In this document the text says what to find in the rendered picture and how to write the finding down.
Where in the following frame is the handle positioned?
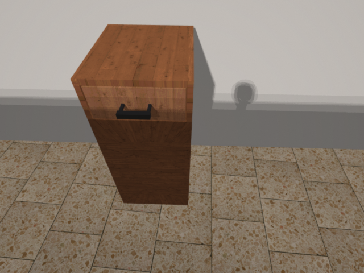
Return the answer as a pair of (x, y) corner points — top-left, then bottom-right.
(116, 104), (152, 120)

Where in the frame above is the drawer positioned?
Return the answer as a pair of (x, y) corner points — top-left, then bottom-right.
(81, 86), (187, 121)

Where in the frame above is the cabinet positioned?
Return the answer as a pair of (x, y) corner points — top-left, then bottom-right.
(71, 24), (194, 205)

